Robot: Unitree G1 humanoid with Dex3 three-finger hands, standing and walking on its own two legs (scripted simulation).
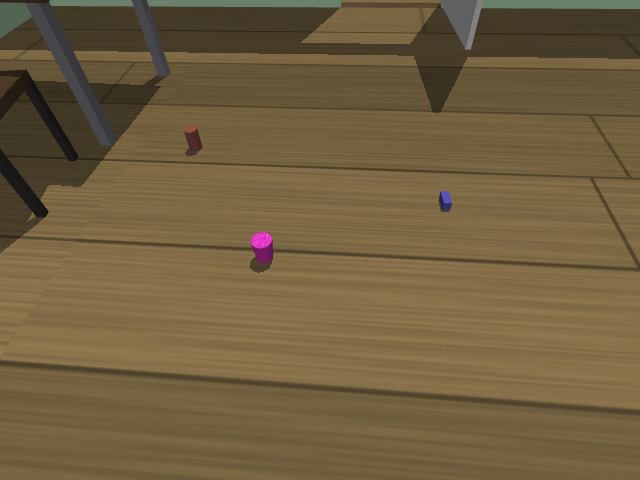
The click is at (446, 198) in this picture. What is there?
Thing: small brick
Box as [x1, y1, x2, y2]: [439, 191, 451, 209]
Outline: 441,191 439,199 442,209 449,209 451,201 448,191
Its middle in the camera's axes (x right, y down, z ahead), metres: +0.55 -0.18 +1.78
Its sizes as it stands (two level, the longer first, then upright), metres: 0.078 0.036 0.040
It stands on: the floor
